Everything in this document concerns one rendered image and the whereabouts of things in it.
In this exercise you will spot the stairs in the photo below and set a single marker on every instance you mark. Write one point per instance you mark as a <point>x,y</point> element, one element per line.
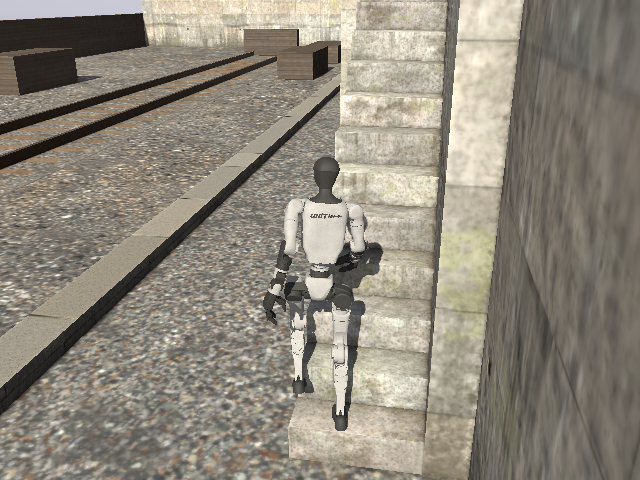
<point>387,148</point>

